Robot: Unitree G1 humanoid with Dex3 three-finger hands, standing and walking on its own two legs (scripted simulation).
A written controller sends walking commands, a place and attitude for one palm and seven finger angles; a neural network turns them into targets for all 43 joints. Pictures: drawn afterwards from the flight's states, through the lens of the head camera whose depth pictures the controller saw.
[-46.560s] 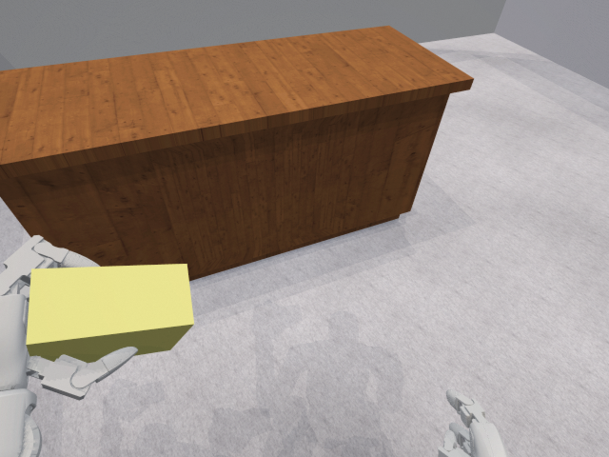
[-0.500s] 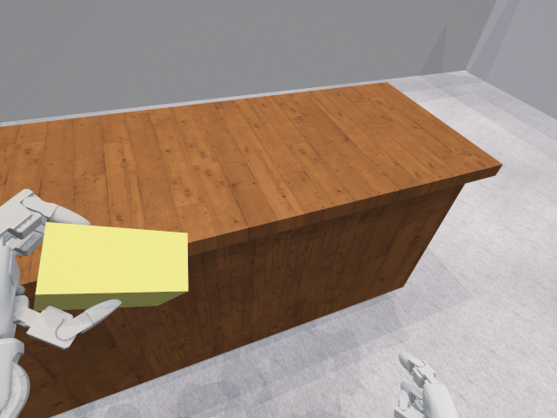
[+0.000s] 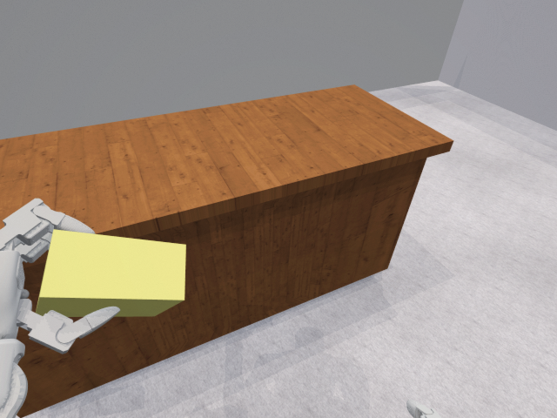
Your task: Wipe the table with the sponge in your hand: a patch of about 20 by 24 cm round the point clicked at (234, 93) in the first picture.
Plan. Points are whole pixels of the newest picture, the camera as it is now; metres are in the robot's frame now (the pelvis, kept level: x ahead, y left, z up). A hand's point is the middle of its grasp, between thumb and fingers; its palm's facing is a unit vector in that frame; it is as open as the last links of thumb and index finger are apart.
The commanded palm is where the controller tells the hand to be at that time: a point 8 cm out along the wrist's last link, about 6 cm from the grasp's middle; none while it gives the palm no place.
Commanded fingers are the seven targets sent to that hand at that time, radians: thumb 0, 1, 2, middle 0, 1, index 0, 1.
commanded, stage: stop stepping back and stand still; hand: left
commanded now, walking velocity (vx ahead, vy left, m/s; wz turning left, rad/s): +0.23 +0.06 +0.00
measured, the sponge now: (133, 280) +0.23 +0.18 +0.16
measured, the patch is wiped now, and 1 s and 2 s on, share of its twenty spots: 1.00 1.00 1.00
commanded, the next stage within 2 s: stand and wait in 1.14 s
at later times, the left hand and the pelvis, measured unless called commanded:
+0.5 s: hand (30, 379) +0.11 +0.22 +0.19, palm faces +0.42 -0.83 -0.38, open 10.6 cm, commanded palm +0.05 +0.26 +0.21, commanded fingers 0.00 0.10 1.30 -1.20 -1.60 -1.20 -1.60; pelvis -0.09 -0.03 +0.00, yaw +3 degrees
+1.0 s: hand out of the picture +0.06 +0.21 +0.19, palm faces +0.44 -0.84 -0.33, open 10.6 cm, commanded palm +0.01 +0.26 +0.21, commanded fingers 0.00 0.10 1.30 -1.20 -1.60 -1.20 -1.60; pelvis -0.13 -0.03 +0.02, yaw +4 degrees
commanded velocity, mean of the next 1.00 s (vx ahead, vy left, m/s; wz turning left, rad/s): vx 0.11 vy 0.02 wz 0.00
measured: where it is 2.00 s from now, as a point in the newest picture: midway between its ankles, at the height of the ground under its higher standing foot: outside the picture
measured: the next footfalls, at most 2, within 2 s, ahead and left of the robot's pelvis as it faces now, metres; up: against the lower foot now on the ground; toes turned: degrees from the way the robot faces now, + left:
left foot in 0.22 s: -0.06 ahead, +0.10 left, +0.00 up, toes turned +4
right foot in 0.80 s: +0.00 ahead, -0.11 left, +0.00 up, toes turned +4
